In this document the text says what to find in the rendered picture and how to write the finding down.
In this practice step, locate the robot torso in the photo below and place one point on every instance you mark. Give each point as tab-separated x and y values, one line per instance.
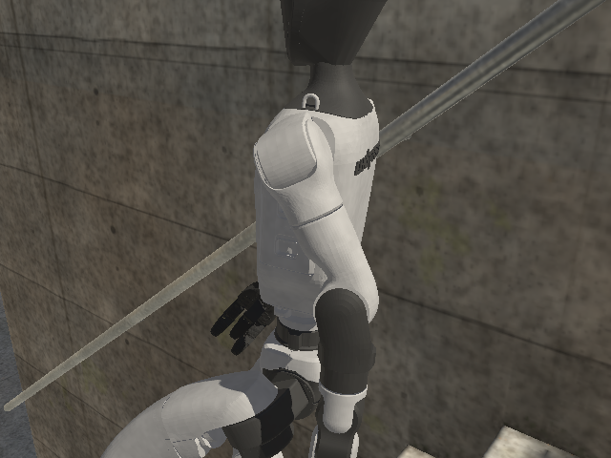
288	279

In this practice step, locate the robot head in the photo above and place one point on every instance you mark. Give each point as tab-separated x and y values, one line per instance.
327	35

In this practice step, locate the robot left forearm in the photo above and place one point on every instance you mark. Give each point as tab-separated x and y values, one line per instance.
346	355

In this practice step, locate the left robot upper arm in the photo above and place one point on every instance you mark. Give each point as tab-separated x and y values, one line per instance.
295	164

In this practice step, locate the robot right hand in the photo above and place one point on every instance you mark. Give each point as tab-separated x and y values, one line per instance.
253	321

